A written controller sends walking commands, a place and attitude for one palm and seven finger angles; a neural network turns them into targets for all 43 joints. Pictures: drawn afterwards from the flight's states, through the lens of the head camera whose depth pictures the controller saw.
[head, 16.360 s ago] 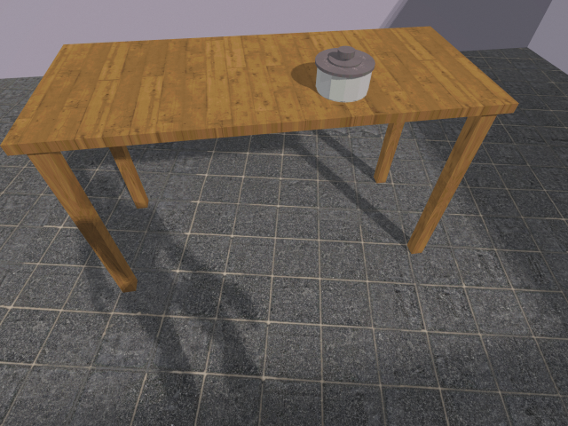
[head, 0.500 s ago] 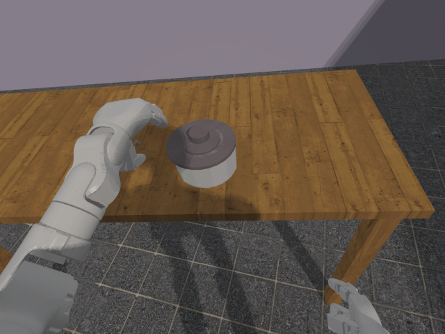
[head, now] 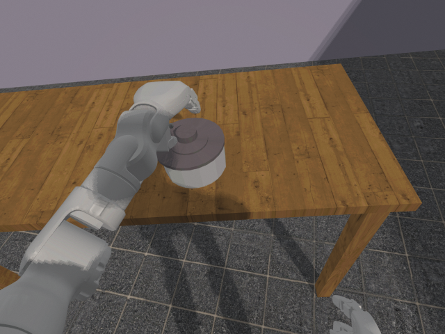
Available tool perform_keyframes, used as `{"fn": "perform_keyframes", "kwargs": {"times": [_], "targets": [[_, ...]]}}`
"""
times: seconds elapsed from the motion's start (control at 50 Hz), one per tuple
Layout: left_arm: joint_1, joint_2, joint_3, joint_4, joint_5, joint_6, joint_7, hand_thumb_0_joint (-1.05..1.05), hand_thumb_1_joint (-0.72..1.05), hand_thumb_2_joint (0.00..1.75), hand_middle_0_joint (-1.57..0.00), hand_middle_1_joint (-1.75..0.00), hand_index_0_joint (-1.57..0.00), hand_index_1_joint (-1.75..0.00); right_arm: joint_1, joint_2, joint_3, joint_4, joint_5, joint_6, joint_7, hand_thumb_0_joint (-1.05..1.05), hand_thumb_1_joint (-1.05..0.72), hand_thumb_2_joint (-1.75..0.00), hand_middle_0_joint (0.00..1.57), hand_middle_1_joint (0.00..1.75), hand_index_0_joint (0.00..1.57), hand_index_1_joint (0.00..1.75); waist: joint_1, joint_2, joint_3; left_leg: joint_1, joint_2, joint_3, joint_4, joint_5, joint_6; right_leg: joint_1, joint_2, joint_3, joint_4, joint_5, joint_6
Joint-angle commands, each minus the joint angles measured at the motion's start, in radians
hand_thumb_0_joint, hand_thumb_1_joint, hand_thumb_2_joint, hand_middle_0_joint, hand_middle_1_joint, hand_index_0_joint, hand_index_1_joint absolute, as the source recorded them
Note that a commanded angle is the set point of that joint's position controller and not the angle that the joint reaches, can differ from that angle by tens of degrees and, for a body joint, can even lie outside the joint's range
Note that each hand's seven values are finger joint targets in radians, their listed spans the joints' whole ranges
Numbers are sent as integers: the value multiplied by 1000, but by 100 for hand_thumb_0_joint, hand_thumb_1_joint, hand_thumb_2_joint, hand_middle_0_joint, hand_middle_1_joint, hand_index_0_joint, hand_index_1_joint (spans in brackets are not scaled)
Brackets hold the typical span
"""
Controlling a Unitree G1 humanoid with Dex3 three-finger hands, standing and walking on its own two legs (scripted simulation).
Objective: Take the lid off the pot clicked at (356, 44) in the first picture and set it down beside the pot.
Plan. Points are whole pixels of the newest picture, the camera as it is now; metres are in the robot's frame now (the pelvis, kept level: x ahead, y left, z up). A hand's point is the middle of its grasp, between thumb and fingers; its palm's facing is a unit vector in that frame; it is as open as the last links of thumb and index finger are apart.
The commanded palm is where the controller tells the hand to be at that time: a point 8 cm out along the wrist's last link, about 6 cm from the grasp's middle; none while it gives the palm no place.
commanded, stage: move the open hand above the knob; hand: left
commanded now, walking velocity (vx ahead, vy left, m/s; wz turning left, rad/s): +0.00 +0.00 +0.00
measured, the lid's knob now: (186, 133) +0.50 +0.08 +0.09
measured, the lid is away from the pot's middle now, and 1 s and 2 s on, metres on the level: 0.00 0.00 0.00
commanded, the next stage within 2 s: lower the open fingers around the knob in 1.08 s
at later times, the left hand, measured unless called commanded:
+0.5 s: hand (181, 124) +0.47 +0.08 +0.14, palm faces -0.29 -0.07 -0.96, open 10.1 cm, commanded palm +0.46 +0.09 +0.22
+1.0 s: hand (168, 118) +0.47 +0.10 +0.16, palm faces -0.23 -0.04 -0.97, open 10.1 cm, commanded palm +0.46 +0.10 +0.22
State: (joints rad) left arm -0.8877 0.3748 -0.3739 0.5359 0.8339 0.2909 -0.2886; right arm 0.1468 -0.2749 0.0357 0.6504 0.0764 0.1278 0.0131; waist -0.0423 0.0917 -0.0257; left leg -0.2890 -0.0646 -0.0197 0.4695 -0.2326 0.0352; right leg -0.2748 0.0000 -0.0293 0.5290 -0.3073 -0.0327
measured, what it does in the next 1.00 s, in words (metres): stands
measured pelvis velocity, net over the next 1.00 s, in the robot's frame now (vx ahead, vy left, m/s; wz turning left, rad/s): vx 0.00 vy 0.01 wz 0.00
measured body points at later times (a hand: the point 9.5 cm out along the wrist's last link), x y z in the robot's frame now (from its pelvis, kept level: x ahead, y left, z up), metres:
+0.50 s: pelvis +0.01 +0.00 +0.00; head +0.04 -0.04 +0.45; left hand +0.48 +0.08 +0.19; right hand +0.10 -0.25 -0.14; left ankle +0.00 +0.10 -0.74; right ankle -0.02 -0.09 -0.74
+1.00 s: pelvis +0.00 +0.01 +0.00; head +0.02 -0.02 +0.45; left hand +0.48 +0.10 +0.21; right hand +0.13 -0.22 -0.13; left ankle +0.00 +0.10 -0.74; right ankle -0.02 -0.09 -0.74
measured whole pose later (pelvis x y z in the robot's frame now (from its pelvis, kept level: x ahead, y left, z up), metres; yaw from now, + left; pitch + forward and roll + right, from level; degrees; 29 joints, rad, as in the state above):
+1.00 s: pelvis +0.00 +0.01 +0.00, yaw +0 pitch +6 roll +1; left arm -1.12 0.27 -0.38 0.93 0.87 0.37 -0.25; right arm 0.16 -0.25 0.05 0.67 0.07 0.13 0.01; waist -0.06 0.06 -0.06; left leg -0.33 -0.08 -0.01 0.45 -0.21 0.05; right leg -0.32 -0.01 -0.02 0.51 -0.29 -0.02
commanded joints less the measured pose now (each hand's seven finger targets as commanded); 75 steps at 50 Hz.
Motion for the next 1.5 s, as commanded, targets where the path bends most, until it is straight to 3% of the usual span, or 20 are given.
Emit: {"fn": "perform_keyframes", "kwargs": {"times": [0.0,0.04,0.1,0.16,0.22,0.3,0.38,0.46,0.52,0.58,0.66,0.72,0.74,0.82,0.86,0.96,1.06,1.22,1.34,1.48], "targets": [[-396,81,92,252,26,80,78,0,-34,153,-85,-8,-85,-8,-37,-91,-24,-76,14,-17,0,0,-90,-90,20,30,20,30,-13,-226,-182,26,10,11,-46,169,17,19,2,-9,-70,325,16],[-377,7,41,272,28,87,59,0,-34,153,-85,-8,-85,-8,-47,-107,-29,-99,12,-3,14,0,-90,-90,20,30,20,30,-13,-205,-205,28,10,17,-46,155,15,18,-5,-7,-68,310,14],[-667,-10,-17,5,47,71,31,0,-34,153,-85,-8,-85,-8,-77,-89,-45,-143,0,-10,20,0,-90,-90,20,30,20,30,-41,-110,-429,156,-7,-4,-5,265,38,83,-8,15,-45,419,6],[-951,222,132,-120,50,12,44,0,-34,153,-85,-8,-85,-8,-32,-84,-47,-127,-8,-57,-7,0,-90,-90,20,30,20,30,-57,-68,-602,251,-15,-26,17,331,53,162,-4,46,-39,527,9],[-801,354,282,95,50,6,90,0,-34,153,-85,-8,-85,-8,42,-97,-40,-73,-12,-60,-34,0,-90,-90,20,30,20,30,-27,-185,-515,135,-6,-15,-16,306,56,207,-3,42,-58,538,13],[-482,76,101,415,63,93,102,0,-34,153,-85,-8,-85,-8,15,-99,-27,-60,-1,-38,-7,0,-90,-90,20,30,20,30,-10,-228,-253,10,9,24,-44,262,27,82,-1,4,-54,479,16],[-544,14,47,144,51,94,40,0,-34,153,-85,-8,-85,-8,-45,-101,-51,-139,-5,-20,26,0,-90,-90,20,30,20,30,-15,-151,-437,134,2,15,-2,395,43,142,-10,19,-42,581,11],[-851,230,155,-196,43,-2,32,0,-34,153,-85,-8,-85,-8,-39,-81,-58,-159,-6,-67,4,0,-90,-90,20,30,20,30,-33,-89,-626,274,-9,-19,24,471,67,210,-6,47,-38,652,17],[-745,249,199,-14,67,0,73,0,-34,153,-85,-8,-85,-8,21,-88,-55,-96,-7,-58,-8,0,-90,-90,20,30,20,30,-23,-137,-481,211,8,-20,-1,434,57,137,5,20,-55,569,7],[-542,93,119,265,57,76,98,0,-34,153,-85,-8,-85,-8,-2,-91,-40,-61,0,-34,4,0,-90,-90,20,30,20,30,-12,-218,-272,84,13,6,-44,284,33,47,8,-8,-62,430,8],[-590,-25,9,115,46,96,60,0,-34,153,-85,-8,-85,-8,-63,-91,-49,-118,0,-17,25,0,-90,-90,20,30,20,30,-23,-133,-394,168,5,0,-15,326,34,60,-5,3,-52,446,2],[-768,27,15,-72,37,55,32,0,-34,153,-85,-8,-85,-8,-76,-77,-53,-150,-1,-30,17,0,-90,-90,20,30,20,30,-49,-112,-502,250,1,-29,16,392,48,81,-2,13,-52,485,1],[-828,132,87,-102,43,39,40,0,-34,153,-85,-8,-85,-8,-58,-82,-50,-136,-3,-39,10,0,-90,-90,20,30,20,30,-46,-103,-535,265,1,-33,9,371,49,103,0,22,-55,488,3],[-765,171,144,127,41,36,70,0,-34,153,-85,-8,-85,-8,-17,-85,-31,-82,0,-38,-20,0,-90,-90,20,30,20,30,-38,-184,-378,146,2,-20,-37,241,42,66,2,8,-76,383,2],[-722,91,87,241,49,60,84,0,-34,153,-85,-8,-85,-8,-25,-84,-25,-63,4,-31,-21,0,-90,-90,20,30,20,30,-44,-192,-290,105,7,-13,-53,186,33,13,3,0,-80,318,3],[-729,-32,-3,211,59,69,62,0,-34,153,-85,-8,-85,-8,-38,-84,-36,-97,-5,-25,1,0,-90,-90,20,30,20,30,-45,-112,-383,169,9,-27,-30,255,26,8,0,-4,-57,336,-5],[-877,132,107,57,49,-2,64,0,-34,153,-85,-8,-85,-8,-9,-80,-42,-112,-12,-62,-18,0,-90,-90,20,30,20,30,-45,-103,-547,249,2,-36,-15,312,43,96,0,20,-60,424,0],[-565,48,114,391,31,94,84,0,-34,153,-85,-8,-85,-8,35,-114,-43,-64,-10,-35,1,0,-90,-90,20,30,20,30,-17,-225,-292,75,10,-7,-51,262,32,44,5,-6,-76,392,-1],[-802,137,114,-14,61,40,48,0,-34,153,-85,-8,-85,-8,-4,-91,-58,-122,-13,-64,6,0,-90,-90,20,30,20,30,-28,-102,-563,265,5,-36,4,449,54,139,1,25,-55,554,2],[-670,10,43,233,45,82,61,0,-34,153,-85,-8,-85,-8,5,-97,-47,-74,0,-37,-2,0,-90,-90,20,30,20,30,-43,-191,-302,126,5,-1,-43,242,44,24,8,-2,-82,398,5]]}}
